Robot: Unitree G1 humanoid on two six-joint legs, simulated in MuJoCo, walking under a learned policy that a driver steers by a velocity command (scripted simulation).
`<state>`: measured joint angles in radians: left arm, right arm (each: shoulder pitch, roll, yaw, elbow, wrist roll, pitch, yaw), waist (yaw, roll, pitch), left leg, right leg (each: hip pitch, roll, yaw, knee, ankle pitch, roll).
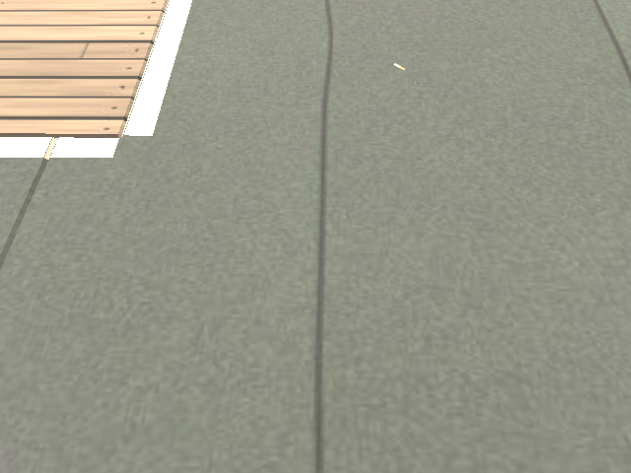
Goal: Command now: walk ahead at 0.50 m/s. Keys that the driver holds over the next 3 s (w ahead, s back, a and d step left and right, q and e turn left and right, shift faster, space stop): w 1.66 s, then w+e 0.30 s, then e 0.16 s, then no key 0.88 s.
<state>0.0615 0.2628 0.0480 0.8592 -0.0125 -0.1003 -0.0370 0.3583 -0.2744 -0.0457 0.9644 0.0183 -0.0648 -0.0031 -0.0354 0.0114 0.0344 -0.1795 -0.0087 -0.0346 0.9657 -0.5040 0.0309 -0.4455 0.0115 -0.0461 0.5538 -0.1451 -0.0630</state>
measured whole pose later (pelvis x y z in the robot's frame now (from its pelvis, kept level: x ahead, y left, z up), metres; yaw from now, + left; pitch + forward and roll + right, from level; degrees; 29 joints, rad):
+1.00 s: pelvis +0.56 +0.03 +0.00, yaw +0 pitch +2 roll +2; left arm 0.00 0.24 0.04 0.85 -0.02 -0.09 -0.04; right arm 0.39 -0.26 -0.06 1.00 0.02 -0.06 -0.01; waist -0.07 -0.02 0.02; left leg 0.10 -0.03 0.05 0.25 -0.38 0.01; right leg -0.52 -0.04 -0.02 0.49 -0.02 -0.06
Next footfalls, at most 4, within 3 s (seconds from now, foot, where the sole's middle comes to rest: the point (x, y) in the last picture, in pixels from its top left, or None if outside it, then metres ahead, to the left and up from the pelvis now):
0.46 left None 0.44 0.14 -0.76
1.02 right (364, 343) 0.75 -0.09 -0.76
1.56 left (261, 243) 1.06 0.15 -0.76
2.10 right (348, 162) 1.34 -0.10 -0.76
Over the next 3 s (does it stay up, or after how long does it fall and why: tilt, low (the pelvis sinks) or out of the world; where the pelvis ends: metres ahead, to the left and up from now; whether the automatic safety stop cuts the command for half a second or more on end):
stays up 1.35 0.02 0.01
